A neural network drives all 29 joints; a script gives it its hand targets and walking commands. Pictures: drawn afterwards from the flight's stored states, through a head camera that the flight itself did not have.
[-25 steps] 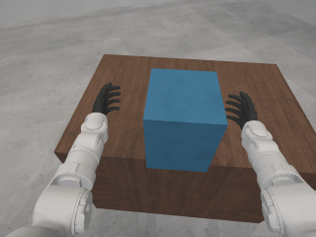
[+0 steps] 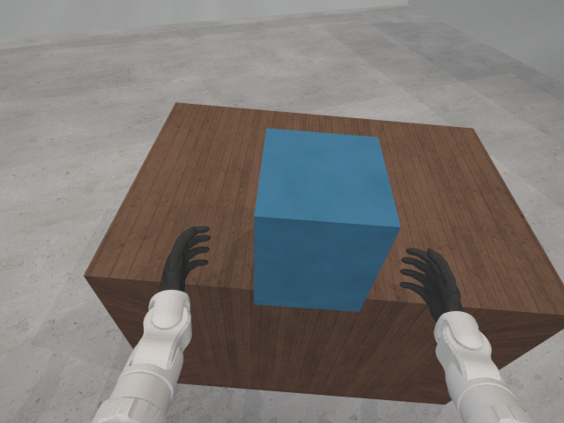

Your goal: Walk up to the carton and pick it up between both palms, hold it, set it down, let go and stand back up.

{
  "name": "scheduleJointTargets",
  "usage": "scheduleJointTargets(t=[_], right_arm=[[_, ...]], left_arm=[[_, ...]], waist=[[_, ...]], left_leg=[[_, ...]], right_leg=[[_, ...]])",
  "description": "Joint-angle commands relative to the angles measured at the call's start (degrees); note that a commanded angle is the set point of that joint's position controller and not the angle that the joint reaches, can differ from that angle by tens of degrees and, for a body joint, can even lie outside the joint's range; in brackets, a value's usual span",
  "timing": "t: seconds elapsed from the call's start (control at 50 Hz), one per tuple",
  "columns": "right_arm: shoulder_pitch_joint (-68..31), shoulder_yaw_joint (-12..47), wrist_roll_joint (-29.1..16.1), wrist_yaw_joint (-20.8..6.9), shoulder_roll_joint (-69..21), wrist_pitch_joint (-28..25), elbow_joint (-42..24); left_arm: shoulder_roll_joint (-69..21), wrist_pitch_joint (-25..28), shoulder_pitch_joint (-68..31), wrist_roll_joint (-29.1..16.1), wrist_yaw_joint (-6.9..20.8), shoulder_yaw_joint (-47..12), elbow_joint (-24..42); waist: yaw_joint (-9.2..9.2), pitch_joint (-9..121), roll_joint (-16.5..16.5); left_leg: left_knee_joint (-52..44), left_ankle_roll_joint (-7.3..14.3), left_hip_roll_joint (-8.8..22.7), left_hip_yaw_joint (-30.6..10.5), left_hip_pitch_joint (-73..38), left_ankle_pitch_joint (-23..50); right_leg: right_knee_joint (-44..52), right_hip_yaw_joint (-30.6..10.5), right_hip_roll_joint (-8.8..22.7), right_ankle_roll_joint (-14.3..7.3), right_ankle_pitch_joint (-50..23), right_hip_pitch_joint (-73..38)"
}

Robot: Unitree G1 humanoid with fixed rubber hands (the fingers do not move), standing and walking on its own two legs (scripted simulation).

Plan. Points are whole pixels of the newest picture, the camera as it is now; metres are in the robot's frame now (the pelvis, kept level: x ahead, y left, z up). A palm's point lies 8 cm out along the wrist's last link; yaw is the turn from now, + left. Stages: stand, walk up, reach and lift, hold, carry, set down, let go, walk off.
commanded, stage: set down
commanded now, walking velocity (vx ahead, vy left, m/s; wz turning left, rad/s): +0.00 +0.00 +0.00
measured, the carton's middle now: (314, 223) +0.46 -0.03 +0.01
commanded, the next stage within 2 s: let go in 1.68 s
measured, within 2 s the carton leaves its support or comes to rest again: neither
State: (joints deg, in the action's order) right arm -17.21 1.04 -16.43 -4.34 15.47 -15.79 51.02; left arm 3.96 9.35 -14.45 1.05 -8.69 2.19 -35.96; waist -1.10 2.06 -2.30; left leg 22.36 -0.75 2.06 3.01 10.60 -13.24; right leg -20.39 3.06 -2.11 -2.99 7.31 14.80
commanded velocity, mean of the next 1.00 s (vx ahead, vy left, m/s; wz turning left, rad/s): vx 0.00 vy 0.00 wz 0.00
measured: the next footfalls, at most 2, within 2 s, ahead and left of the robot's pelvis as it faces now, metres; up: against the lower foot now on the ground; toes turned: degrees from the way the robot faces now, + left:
none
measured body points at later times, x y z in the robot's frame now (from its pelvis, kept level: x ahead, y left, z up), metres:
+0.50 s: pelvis +0.02 +0.01 +0.00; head +0.02 +0.02 +0.45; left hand +0.28 +0.18 +0.00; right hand +0.28 -0.23 -0.01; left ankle -0.02 +0.13 -0.74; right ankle +0.04 -0.08 -0.74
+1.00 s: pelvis +0.03 +0.01 +0.00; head +0.01 +0.03 +0.45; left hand +0.24 +0.20 -0.04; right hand +0.23 -0.22 -0.04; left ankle -0.02 +0.13 -0.74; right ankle +0.04 -0.08 -0.74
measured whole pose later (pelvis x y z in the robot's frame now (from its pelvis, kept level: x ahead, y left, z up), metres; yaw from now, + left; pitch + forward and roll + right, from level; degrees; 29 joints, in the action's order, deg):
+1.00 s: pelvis +0.03 +0.01 +0.00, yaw +0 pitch -3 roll +0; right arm 6.6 -0.9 -9.7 -5.0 13.3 -16.7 40.3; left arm 5.1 4.3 8.2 0.9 -7.3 -2.4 -26.2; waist -1.3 -1.1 -1.7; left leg 19.0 0.0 1.3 3.7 0.9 -14.8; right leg -18.7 2.1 -1.6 -1.9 9.4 6.0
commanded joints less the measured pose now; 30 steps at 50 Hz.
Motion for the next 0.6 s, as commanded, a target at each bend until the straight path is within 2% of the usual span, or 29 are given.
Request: scheduleJointTargets(t=[0.0,0.02,0.04,0.06,0.1,0.14,0.18,0.2,0.3,0.42,0.5,0.58], right_arm=[[-37.39,-10.74,1.63,-1.12,18.25,-0.6,-20.3],[-27.11,-8.19,1.13,-2.14,13.37,1.42,-15.22],[-26.29,-7.4,0.72,-2.81,13.26,3.28,-17.05],[-21.7,-6.69,0.58,-3.06,12.56,4.7,-15.0],[-13.41,-4.87,0.41,-2.77,12.0,5.7,-10.88],[-6.79,-3.13,-0.18,-1.82,11.32,4.72,-7.55],[-3.69,-1.73,-0.43,-0.82,9.61,2.85,-6.5],[-2.78,-1.07,-0.6,-0.46,8.38,1.88,-6.54],[-0.01,-0.37,-1.58,-0.1,5.72,-3.06,-10.49],[3.27,-4.06,-0.04,-0.94,8.27,-7.44,-17.25],[8.07,-4.63,1.27,-1.82,8.03,-8.16,-15.97],[9.65,-3.91,2.63,-2.13,7.19,-6.92,-13.63]], left_arm=[[4.14,-0.04,-37.02,-5.52,-2.22,-5.64,17.65],[0.97,-2.92,-25.33,-6.43,-4.06,-8.39,13.77],[0.4,-4.93,-25.09,-7.17,-4.42,-8.16,14.93],[-0.39,-6.91,-20.36,-7.24,-4.14,-8.54,14.21],[-0.56,-9.26,-12.09,-4.73,-2.61,-5.37,12.93],[-1.0,-9.87,-5.15,-0.39,-0.81,-1.38,12.81],[-1.88,-9.53,-1.95,2.31,0.41,0.49,12.94],[-2.15,-8.86,-1.27,3.28,0.65,1.02,12.89],[-1.74,-1.79,0.05,4.84,-0.09,0.18,14.52],[-0.45,5.1,4.75,0.83,-0.73,-4.77,17.34],[-0.42,6.91,9.66,-1.04,-0.73,-6.45,15.25],[0.04,5.52,10.64,-1.35,-0.55,-5.82,12.48]], waist=[[2.4,21.06,1.78],[3.27,13.84,-0.17],[2.56,17.09,-1.81],[2.73,16.59,-3.23],[1.69,16.71,-4.46],[0.71,15.55,-4.0],[0.38,12.95,-2.98],[0.22,11.23,-2.41],[-0.25,5.54,0.14],[1.4,8.31,0.76],[1.22,7.76,0.05],[0.22,4.63,-1.59]], left_leg=[[-5.48,0.46,-1.5,-1.9,7.99,-0.43],[-5.74,1.02,-0.35,-2.38,8.83,-3.67],[-5.57,0.87,0.26,-2.56,3.91,-2.96],[-5.03,0.99,0.55,-2.37,1.94,-0.32],[-4.58,1.24,-0.01,-2.59,-1.7,8.01],[-4.66,1.02,-1.22,-2.74,-2.99,15.24],[-6.37,1.3,-2.3,-2.86,-0.33,15.7],[-7.31,1.49,-2.63,-2.83,1.35,14.53],[-8.35,1.13,-2.98,-2.04,5.74,10.35],[-6.04,0.11,-2.18,-1.97,2.99,9.95],[-4.63,-0.68,-1.33,-2.52,-0.95,11.09],[-5.59,-0.21,-1.06,-2.06,-0.5,8.56]], right_leg=[[1.38,-4.3,1.42,1.62,3.42,-8.03],[0.37,-3.75,1.42,1.01,5.77,-8.55],[0.83,-3.34,1.2,1.42,5.45,-6.61],[1.09,-3.64,1.03,1.54,2.6,-6.74],[1.52,-4.86,0.54,1.24,-6.67,-11.41],[1.44,-6.12,0.4,1.24,-16.07,-17.91],[0.56,-6.72,0.64,1.41,-21.42,-22.45],[0.3,-6.99,0.88,1.45,-21.8,-23.47],[0.68,-7.99,2.4,1.45,-16.39,-23.44],[-0.03,-6.36,1.53,0.47,-14.31,-20.45],[0.55,-5.0,0.52,0.09,-10.84,-15.63],[1.68,-5.42,1.1,0.21,-6.91,-14.12]])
